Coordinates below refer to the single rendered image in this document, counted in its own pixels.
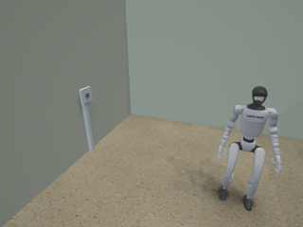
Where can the robot left thigh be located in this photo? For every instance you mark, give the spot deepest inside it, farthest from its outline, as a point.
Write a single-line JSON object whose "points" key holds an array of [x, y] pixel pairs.
{"points": [[258, 164]]}

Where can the right robot forearm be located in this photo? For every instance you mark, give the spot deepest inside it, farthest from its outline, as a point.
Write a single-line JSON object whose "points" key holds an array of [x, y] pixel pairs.
{"points": [[225, 136]]}

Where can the left robot hand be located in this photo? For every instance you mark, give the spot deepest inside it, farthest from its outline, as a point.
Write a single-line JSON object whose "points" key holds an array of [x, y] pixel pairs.
{"points": [[276, 158]]}

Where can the robot left upper arm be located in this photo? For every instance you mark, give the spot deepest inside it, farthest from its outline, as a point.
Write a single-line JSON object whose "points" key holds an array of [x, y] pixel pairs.
{"points": [[273, 118]]}

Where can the left robot forearm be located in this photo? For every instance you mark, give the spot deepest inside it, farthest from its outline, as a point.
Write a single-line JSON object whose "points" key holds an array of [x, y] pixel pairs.
{"points": [[275, 143]]}

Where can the panel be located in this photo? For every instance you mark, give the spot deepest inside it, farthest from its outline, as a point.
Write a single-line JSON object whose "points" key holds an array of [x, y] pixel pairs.
{"points": [[86, 116]]}

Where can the robot right upper arm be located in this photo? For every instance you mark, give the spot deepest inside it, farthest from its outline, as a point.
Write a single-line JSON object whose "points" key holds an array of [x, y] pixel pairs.
{"points": [[238, 109]]}

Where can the right robot hand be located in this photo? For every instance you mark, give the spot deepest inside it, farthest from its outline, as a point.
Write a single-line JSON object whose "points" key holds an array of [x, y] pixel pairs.
{"points": [[219, 151]]}

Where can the left robot foot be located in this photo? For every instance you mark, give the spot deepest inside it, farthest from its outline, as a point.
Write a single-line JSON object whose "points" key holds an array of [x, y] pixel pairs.
{"points": [[247, 203]]}

